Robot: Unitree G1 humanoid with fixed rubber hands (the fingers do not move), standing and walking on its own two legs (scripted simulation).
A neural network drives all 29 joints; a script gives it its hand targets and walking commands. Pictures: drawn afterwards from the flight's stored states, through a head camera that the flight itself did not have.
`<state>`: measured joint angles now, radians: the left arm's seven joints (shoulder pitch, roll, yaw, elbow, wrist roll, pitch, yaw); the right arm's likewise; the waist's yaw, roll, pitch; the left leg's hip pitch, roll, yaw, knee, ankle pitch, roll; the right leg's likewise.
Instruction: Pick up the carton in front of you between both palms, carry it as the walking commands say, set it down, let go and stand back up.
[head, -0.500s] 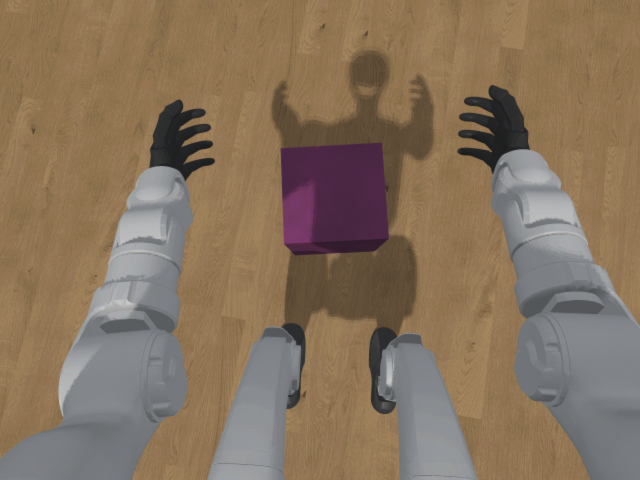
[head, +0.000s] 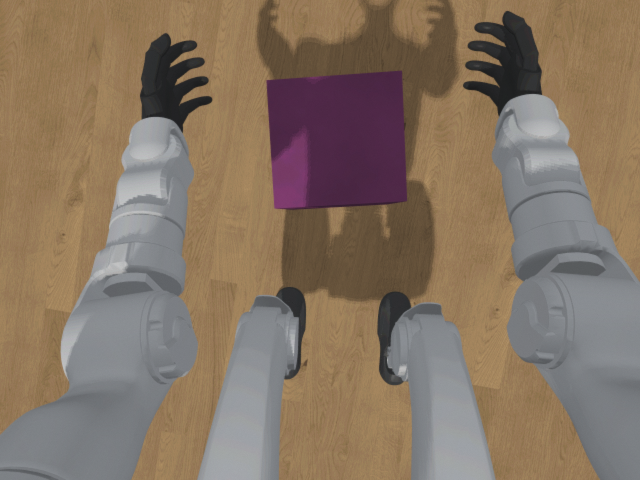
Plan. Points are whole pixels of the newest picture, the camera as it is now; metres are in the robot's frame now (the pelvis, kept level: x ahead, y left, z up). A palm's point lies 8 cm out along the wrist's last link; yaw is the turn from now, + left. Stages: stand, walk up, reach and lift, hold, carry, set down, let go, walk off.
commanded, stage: reach and lift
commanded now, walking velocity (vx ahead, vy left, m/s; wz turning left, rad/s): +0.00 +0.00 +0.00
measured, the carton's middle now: (336, 153) +0.49 +0.02 -0.45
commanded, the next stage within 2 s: none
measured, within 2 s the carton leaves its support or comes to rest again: leaves its support in 1.44 s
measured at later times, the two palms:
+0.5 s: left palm (226, 151) +0.47 +0.21 -0.36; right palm (451, 138) +0.51 -0.16 -0.36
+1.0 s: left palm (238, 149) +0.48 +0.19 -0.38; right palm (438, 135) +0.51 -0.15 -0.38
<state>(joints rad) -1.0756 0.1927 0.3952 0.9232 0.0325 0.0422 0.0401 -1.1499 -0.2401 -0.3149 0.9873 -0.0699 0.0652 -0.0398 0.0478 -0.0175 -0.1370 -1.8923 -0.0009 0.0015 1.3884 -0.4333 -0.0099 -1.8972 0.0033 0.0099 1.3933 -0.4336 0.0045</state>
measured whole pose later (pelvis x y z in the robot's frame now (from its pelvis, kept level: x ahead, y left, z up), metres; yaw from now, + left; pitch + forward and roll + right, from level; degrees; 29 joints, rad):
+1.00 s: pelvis -0.05 +0.00 -0.21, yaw +1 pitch +38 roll +1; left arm -1.45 0.31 0.10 1.16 -0.25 0.03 0.13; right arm -1.54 -0.38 -0.01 1.24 0.23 0.04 -0.11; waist 0.05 0.00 0.34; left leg -2.28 -0.02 0.00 2.18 -0.56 -0.02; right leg -2.28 0.00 0.02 2.19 -0.57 0.01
